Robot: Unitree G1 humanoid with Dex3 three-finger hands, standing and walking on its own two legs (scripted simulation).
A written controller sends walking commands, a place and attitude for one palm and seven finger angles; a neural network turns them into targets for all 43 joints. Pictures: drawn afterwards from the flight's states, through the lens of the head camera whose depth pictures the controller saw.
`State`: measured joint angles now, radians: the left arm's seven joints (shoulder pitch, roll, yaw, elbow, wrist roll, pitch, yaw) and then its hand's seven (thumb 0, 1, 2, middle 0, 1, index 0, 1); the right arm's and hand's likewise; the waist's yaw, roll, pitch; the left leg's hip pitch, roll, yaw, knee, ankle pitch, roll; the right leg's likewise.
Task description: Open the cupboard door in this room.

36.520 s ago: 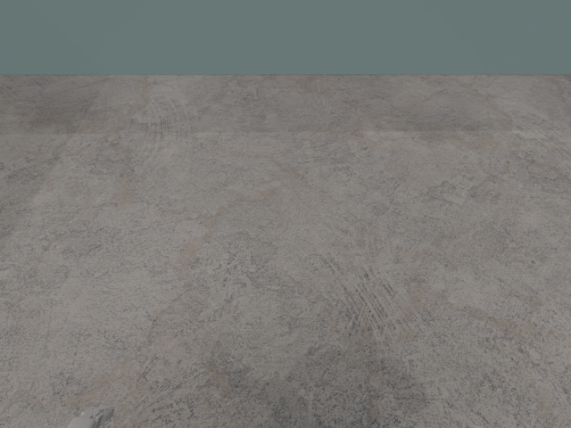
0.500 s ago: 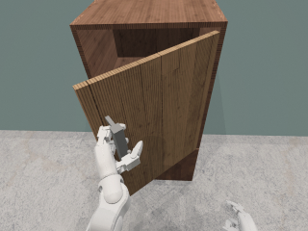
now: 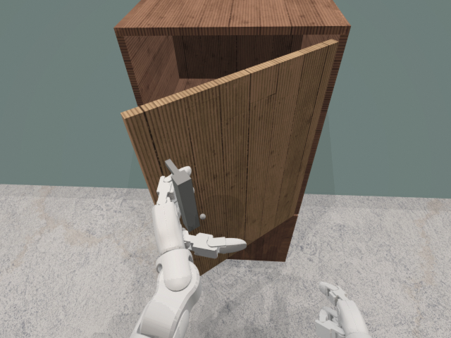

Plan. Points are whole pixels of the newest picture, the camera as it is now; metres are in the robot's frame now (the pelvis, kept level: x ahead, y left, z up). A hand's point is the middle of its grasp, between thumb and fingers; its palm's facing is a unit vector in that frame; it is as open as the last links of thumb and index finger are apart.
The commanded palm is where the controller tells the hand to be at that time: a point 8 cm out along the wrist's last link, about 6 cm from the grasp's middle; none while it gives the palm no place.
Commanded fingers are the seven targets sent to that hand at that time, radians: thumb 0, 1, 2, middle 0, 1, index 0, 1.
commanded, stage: slide the hand sideways off the handle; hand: left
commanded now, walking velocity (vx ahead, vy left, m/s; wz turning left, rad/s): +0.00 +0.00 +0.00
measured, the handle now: (181, 195) +0.34 +0.11 +0.09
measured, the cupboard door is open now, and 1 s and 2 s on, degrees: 38 41 41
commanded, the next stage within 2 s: draw the hand back to the body in 1.30 s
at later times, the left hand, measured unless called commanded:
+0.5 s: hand (200, 237) +0.26 +0.06 +0.09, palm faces -0.08 -1.00 +0.00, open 16.1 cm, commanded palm +0.23 +0.11 +0.09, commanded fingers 0.00 -0.50 0.30 -0.15 -0.30 -0.15 -0.30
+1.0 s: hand (171, 263) +0.21 +0.10 +0.09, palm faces -0.02 -1.00 -0.02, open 16.2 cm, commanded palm +0.18 +0.16 +0.09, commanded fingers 0.00 -0.50 0.30 -0.15 -0.30 -0.15 -0.30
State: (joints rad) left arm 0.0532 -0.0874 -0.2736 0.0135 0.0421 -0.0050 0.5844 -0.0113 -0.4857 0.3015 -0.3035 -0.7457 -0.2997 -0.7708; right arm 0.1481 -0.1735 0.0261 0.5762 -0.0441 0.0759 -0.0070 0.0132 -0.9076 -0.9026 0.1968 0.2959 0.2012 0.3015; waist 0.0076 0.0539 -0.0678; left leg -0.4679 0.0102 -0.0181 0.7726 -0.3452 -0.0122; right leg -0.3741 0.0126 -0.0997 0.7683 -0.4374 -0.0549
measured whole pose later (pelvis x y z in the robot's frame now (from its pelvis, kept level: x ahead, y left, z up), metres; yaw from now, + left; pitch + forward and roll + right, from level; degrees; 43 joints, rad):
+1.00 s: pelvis +0.01 +0.00 +0.00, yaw -1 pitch +4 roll +0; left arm 0.48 0.11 -0.16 -0.32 -0.09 -0.15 0.04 -0.01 -0.50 0.30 -0.18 -0.31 -0.17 -0.31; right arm 0.24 -0.22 0.04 0.44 0.00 -0.05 -0.02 0.01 -0.91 -0.90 0.20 0.30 0.20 0.30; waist 0.01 0.05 -0.07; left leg -0.50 0.01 0.01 0.81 -0.38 0.00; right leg -0.41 0.01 -0.07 0.81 -0.46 -0.05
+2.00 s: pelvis +0.00 +0.02 +0.01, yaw -1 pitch +0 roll -2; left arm 0.57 0.28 0.11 -0.49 -0.15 -0.04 -0.03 -0.01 -0.39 0.34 -0.16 -0.30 -0.16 -0.30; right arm 0.24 -0.23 0.06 0.52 0.03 -0.17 -0.10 0.02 -0.91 -0.90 0.20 0.30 0.20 0.30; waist 0.05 0.06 -0.06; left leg -0.41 0.01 0.00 0.75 -0.35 0.02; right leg -0.30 0.01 -0.08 0.69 -0.40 -0.02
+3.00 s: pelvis +0.02 +0.02 +0.03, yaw -2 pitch -4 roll +0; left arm 0.47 0.34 0.32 -0.39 -0.07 -0.07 0.11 0.01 0.89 0.89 -0.21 -0.30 -0.21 -0.30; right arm 0.18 -0.23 0.02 0.64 0.00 -0.09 -0.08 0.01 -0.91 -0.90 0.20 0.30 0.20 0.30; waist 0.07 0.06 0.03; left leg -0.12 0.01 0.03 0.42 -0.22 0.01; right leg -0.03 0.02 -0.05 0.37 -0.27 -0.02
